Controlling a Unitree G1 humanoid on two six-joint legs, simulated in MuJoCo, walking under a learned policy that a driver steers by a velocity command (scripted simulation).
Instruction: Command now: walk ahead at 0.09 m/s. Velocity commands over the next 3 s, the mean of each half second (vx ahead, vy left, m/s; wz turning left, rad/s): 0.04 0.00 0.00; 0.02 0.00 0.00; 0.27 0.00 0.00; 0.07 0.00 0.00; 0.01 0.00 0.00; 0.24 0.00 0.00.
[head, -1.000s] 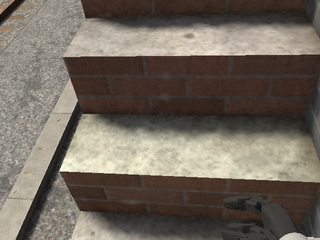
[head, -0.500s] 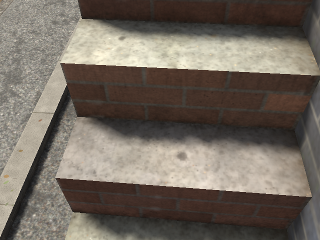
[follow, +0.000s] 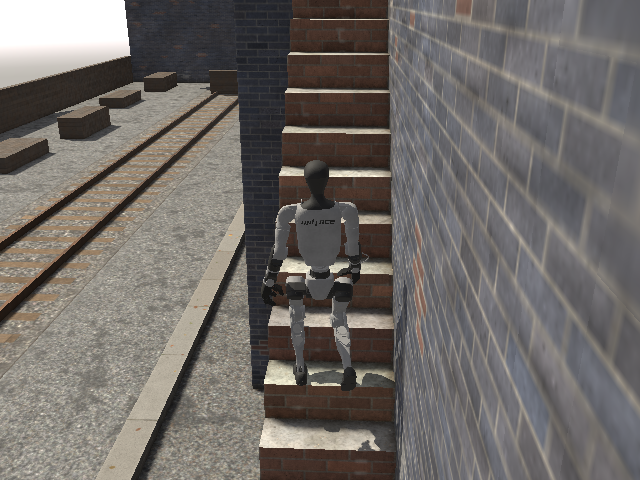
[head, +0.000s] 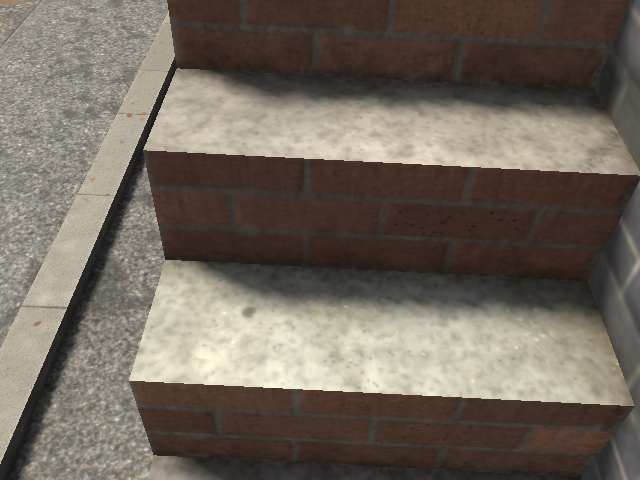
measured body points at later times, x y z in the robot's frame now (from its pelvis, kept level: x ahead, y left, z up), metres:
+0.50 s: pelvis +0.11 -0.06 +0.10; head +0.12 -0.03 +0.55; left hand +0.23 +0.14 -0.04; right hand +0.20 -0.32 +0.00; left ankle +0.09 +0.10 -0.63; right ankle +0.11 -0.22 -0.56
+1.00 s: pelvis +0.10 -0.08 +0.09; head +0.11 -0.09 +0.54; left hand +0.23 +0.13 -0.01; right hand +0.23 -0.31 -0.04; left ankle +0.08 +0.11 -0.63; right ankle +0.08 -0.23 -0.63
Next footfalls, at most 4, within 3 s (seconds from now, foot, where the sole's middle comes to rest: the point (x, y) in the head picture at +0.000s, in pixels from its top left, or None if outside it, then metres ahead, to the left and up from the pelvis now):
0.52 right None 0.13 -0.20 -0.67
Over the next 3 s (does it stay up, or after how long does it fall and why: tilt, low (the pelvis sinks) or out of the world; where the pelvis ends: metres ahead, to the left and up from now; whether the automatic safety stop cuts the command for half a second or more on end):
stays up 0.17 -0.03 0.11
